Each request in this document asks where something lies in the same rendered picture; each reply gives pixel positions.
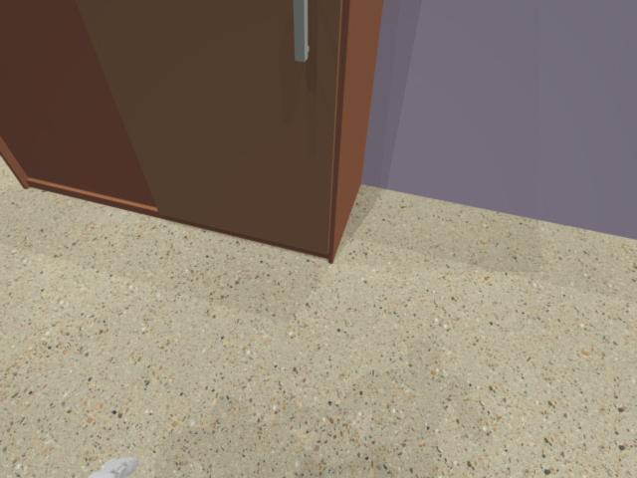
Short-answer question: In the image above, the robot left hand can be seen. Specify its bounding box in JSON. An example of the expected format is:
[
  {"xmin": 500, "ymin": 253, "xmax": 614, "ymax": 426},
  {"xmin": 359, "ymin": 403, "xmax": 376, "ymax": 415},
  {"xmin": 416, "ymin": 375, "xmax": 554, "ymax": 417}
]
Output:
[{"xmin": 89, "ymin": 457, "xmax": 138, "ymax": 478}]

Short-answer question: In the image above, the wardrobe door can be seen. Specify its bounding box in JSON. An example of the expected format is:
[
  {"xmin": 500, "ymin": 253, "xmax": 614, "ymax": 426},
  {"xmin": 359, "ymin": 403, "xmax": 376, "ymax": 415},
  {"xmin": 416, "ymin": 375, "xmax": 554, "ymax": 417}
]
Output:
[
  {"xmin": 75, "ymin": 0, "xmax": 342, "ymax": 255},
  {"xmin": 0, "ymin": 0, "xmax": 156, "ymax": 207}
]

